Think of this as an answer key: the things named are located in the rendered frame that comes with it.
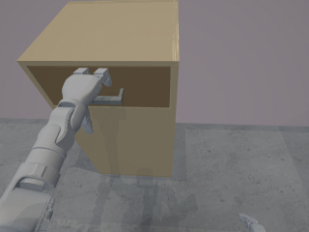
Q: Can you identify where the cabinet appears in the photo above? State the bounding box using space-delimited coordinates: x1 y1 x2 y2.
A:
16 0 180 178

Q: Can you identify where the left robot forearm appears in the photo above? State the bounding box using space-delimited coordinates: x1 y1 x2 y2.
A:
0 99 87 211

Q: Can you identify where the robot left upper arm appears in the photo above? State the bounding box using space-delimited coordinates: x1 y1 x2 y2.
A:
0 187 55 232

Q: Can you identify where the robot right hand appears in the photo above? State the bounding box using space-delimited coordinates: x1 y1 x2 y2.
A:
238 214 266 232

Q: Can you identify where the robot left hand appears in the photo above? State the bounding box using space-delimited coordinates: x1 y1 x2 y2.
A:
62 68 112 134

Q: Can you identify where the handle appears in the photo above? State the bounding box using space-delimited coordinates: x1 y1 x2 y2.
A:
90 88 124 105

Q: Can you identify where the drawer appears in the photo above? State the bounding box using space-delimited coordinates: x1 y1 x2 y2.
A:
29 66 171 108

